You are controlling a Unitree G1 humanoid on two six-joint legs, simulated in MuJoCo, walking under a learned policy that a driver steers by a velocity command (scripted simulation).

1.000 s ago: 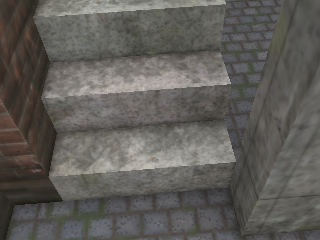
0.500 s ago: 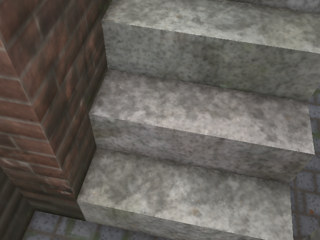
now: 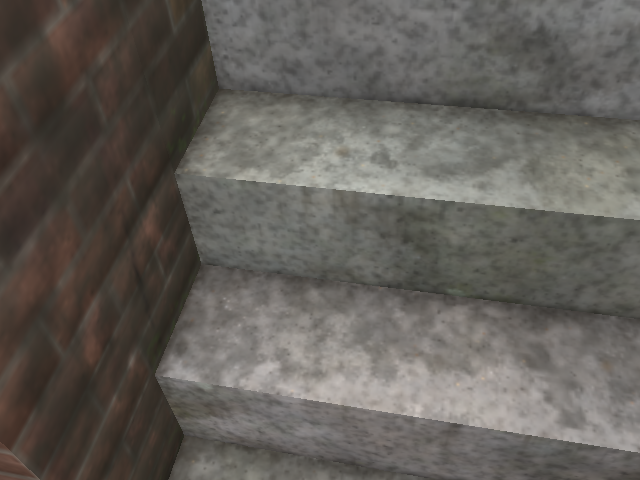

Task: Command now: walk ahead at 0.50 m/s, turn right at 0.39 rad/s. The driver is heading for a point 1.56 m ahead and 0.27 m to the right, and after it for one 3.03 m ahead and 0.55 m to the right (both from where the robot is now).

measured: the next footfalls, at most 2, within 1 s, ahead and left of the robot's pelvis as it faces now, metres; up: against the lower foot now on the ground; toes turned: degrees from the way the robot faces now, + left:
left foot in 0.30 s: +0.13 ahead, +0.13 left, +0.00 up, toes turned -9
right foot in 0.86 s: +0.22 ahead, -0.29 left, +0.22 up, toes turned -32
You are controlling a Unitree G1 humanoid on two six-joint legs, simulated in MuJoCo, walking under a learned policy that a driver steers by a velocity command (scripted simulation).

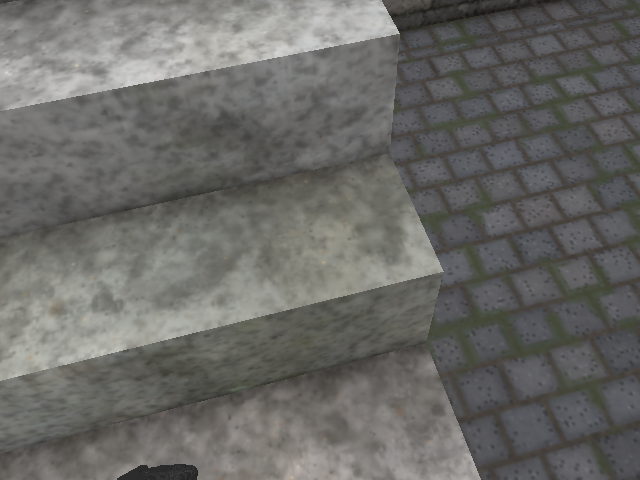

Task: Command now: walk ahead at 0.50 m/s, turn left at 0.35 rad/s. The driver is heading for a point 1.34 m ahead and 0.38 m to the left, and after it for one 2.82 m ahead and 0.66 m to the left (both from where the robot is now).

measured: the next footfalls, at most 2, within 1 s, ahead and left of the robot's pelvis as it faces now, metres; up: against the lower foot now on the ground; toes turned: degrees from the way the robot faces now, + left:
left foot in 0.38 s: +0.14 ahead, +0.13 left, +0.00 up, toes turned -16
right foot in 0.86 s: +0.10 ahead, -0.03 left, +0.00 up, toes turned +10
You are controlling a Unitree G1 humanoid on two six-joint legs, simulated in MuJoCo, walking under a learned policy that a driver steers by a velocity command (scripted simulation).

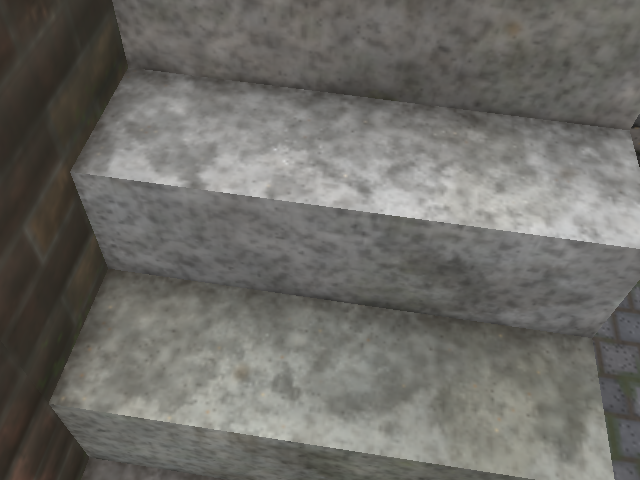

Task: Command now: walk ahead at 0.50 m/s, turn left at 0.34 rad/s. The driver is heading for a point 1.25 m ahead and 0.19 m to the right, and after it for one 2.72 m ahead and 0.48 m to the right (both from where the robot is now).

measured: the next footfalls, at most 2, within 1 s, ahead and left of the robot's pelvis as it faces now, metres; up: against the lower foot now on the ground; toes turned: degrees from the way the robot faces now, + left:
left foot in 0.24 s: +0.24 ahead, +0.24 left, +0.21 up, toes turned +11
right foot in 0.92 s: +0.23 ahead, -0.12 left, +0.22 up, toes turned -15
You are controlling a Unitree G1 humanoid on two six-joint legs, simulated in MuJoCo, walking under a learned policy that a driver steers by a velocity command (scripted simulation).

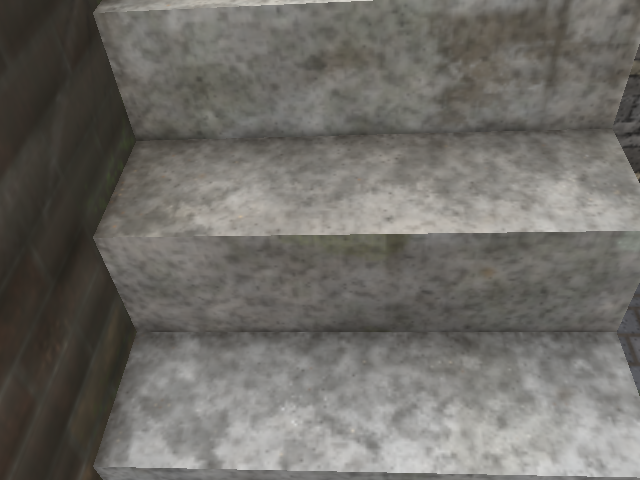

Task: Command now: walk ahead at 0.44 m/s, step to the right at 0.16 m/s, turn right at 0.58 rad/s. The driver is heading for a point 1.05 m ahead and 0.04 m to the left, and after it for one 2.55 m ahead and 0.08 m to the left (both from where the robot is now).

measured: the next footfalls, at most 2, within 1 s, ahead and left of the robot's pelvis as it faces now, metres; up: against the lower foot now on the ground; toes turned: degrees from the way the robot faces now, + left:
left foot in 0.36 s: +0.28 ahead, +0.06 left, +0.23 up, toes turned -11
right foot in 0.74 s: +0.17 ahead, -0.14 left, +0.22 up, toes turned -6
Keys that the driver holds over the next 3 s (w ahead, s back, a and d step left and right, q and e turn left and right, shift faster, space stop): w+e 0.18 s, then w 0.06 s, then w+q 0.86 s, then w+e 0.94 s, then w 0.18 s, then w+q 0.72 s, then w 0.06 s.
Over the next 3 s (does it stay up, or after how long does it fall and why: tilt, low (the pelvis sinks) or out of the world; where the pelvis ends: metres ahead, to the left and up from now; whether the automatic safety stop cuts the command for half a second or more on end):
stays up -0.39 0.11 -0.21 its command is cut before an obstacle from the start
